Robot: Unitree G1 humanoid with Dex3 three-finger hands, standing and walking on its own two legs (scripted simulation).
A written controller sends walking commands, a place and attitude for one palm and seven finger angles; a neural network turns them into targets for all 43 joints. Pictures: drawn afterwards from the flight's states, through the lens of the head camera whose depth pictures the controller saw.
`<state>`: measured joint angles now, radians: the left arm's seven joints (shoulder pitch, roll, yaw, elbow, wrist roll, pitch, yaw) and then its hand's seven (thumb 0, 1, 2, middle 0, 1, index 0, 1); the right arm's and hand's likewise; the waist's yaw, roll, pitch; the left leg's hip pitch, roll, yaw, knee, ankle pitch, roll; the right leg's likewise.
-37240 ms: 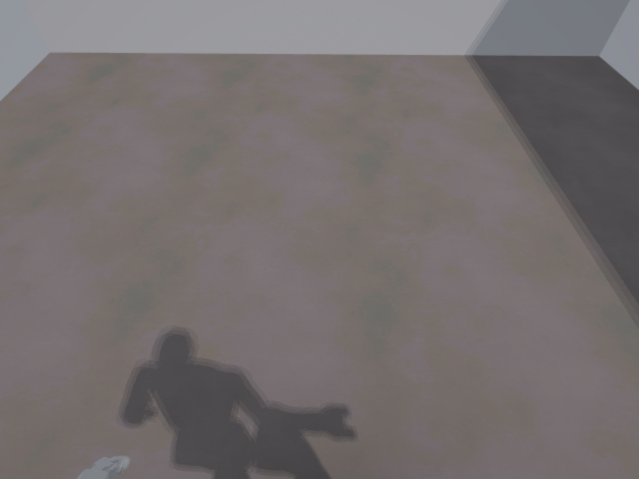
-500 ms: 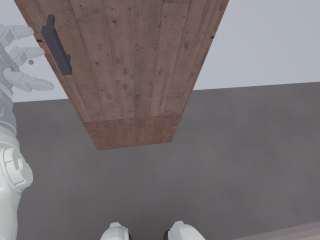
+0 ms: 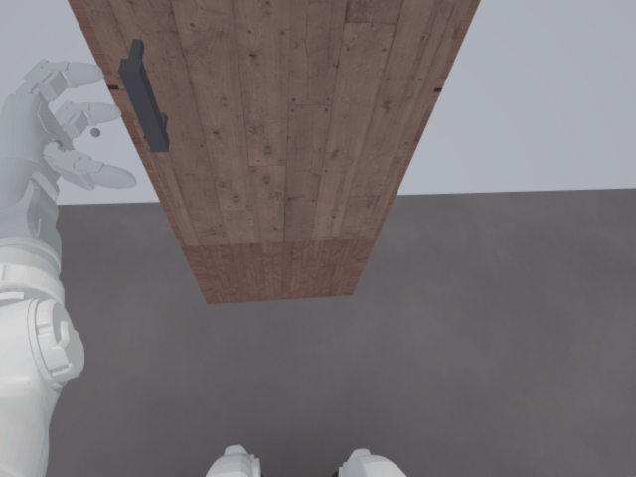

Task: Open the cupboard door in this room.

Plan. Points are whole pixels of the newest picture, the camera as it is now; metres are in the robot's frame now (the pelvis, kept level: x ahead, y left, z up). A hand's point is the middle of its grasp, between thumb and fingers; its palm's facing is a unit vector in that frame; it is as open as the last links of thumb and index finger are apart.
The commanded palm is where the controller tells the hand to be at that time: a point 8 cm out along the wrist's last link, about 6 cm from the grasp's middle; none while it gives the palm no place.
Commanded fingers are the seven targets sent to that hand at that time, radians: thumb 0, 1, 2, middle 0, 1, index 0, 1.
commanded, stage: slide the fingers in behind the handle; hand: left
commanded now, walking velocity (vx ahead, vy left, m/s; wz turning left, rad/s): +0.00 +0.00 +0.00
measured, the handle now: (149, 98) +0.56 +0.18 +0.11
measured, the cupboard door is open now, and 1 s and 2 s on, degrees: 0 0 0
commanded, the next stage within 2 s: close the thumb around the handle in 1.70 s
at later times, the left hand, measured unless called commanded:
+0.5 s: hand (118, 127) +0.50 +0.21 +0.12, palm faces +0.01 -1.00 +0.02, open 14.0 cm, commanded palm +0.48 +0.26 +0.11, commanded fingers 0.00 -0.50 0.30 -0.30 -1.20 -0.30 -1.20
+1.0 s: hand (145, 128) +0.51 +0.18 +0.11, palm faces +0.02 -1.00 +0.02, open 14.0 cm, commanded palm +0.48 +0.23 +0.11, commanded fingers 0.00 -0.50 0.30 -0.30 -1.20 -0.30 -1.20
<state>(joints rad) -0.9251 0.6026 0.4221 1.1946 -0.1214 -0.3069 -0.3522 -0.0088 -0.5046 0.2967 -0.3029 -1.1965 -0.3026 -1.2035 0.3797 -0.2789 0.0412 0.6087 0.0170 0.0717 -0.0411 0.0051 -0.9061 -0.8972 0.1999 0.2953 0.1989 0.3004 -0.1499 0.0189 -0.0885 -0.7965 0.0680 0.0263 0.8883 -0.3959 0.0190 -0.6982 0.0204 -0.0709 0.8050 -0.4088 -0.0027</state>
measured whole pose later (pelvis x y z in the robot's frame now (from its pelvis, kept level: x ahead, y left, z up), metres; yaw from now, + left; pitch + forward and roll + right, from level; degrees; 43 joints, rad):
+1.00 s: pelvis +0.00 +0.00 +0.00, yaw -1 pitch +17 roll -3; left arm -0.93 0.49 0.39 1.17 -0.10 -0.32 -0.22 -0.01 -0.50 0.30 -0.30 -1.20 -0.30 -1.20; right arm 0.41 -0.26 0.03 0.62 0.00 0.05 -0.01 0.01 -0.91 -0.90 0.20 0.30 0.20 0.30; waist -0.16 0.03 -0.10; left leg -0.80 0.07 0.04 0.89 -0.40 0.02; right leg -0.71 0.02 -0.06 0.82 -0.41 0.00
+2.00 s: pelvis +0.00 -0.01 +0.00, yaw +0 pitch +17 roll -2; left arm -0.93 0.44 0.36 1.16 -0.10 -0.34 -0.17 -0.01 -0.33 0.37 -0.31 -1.21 -0.32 -1.22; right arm 0.42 -0.27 0.02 0.64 0.00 0.05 0.00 0.01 -0.91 -0.90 0.20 0.30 0.20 0.30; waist -0.16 0.03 -0.10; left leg -0.79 0.07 0.04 0.87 -0.39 0.01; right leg -0.71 0.02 -0.06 0.82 -0.41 -0.01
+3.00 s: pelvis +0.01 +0.00 +0.01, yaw -1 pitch +14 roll -2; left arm -0.55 0.29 0.27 0.75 -0.19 -0.29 -0.15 0.01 0.73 0.75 -0.36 -1.35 -0.37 -1.35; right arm 0.41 -0.25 0.00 0.60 0.03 0.06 0.01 0.01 -0.91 -0.90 0.20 0.29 0.20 0.30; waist -0.10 0.04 -0.13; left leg -0.66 0.06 0.06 0.81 -0.39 0.01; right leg -0.59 0.02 -0.03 0.76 -0.41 0.00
